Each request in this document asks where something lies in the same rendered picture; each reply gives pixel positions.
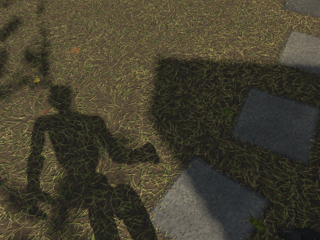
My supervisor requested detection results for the right robot hand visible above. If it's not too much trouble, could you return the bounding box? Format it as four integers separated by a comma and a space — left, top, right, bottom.
277, 227, 320, 240

